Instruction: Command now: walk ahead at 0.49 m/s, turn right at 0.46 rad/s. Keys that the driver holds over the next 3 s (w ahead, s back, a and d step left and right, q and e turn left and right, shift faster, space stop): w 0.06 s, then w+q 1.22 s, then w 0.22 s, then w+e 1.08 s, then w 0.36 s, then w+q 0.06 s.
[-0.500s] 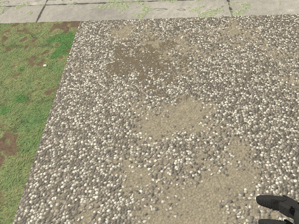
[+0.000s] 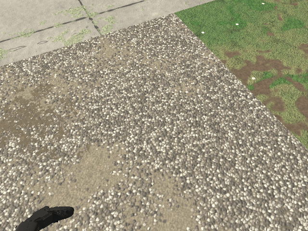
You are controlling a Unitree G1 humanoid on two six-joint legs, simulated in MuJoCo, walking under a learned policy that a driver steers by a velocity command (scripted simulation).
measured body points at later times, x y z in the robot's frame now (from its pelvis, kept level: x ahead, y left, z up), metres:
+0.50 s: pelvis +0.28 -0.03 +0.01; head +0.31 -0.03 +0.46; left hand +0.32 +0.26 -0.11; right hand +0.48 -0.25 -0.10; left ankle +0.46 +0.13 -0.68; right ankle +0.17 -0.12 -0.73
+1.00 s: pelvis +0.58 +0.05 +0.01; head +0.61 +0.08 +0.46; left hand +0.71 +0.36 -0.06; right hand +0.74 -0.20 -0.09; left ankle +0.47 +0.11 -0.73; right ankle +0.81 -0.03 -0.69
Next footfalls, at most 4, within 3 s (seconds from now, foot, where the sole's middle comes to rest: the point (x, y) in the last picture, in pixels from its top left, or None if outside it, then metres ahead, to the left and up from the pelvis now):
0.06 right None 0.21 -0.13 -0.76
0.62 left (124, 220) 0.51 0.11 -0.76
1.08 right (141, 150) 0.85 0.02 -0.76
1.58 left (64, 147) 0.91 0.40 -0.76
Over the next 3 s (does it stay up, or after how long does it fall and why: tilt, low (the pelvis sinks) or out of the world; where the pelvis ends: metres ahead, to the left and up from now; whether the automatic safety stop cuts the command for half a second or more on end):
stays up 1.56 0.48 0.01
